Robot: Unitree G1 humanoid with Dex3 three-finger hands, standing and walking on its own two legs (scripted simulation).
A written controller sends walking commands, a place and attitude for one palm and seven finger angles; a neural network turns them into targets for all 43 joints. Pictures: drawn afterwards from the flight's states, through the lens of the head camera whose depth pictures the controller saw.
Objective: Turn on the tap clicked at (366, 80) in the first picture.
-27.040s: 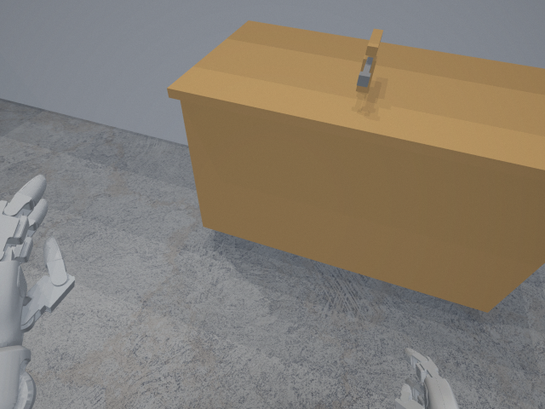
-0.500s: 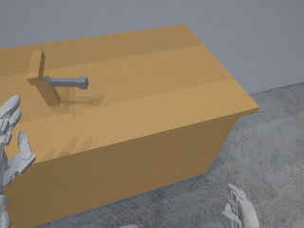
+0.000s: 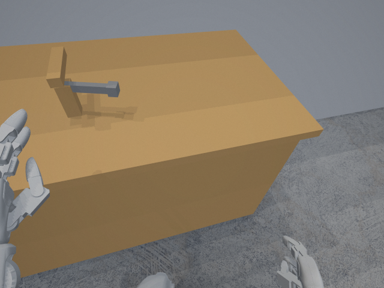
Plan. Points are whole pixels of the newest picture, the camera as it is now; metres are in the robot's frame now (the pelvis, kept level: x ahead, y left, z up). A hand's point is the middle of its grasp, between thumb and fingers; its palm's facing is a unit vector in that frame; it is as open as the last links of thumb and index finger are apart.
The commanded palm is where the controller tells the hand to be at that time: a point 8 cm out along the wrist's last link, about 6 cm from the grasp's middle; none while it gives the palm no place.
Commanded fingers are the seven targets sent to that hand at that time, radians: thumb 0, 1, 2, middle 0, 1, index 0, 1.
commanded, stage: step back with the hand held close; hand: left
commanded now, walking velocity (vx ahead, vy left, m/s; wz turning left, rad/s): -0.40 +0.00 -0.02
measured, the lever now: (113, 89) +0.53 +0.25 +0.10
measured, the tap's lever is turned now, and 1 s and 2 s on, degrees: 73 73 73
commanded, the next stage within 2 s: stop stepping back and stand still in 0.32 s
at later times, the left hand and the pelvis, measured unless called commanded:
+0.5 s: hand out of the picture +0.09 +0.22 +0.18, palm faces +0.32 -0.88 -0.35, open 7.4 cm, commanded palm +0.04 +0.28 +0.19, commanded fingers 0.00 0.90 0.90 -0.20 -0.30 -0.20 -0.30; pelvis -0.12 +0.00 +0.01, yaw -1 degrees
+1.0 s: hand out of the picture -0.01 +0.25 +0.17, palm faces +0.44 -0.85 -0.29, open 7.4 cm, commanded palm -0.06 +0.29 +0.19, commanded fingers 0.00 0.90 0.90 -0.20 -0.30 -0.20 -0.30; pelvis -0.21 +0.01 +0.00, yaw +2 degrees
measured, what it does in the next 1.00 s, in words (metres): walks backwards: right foot, then left foot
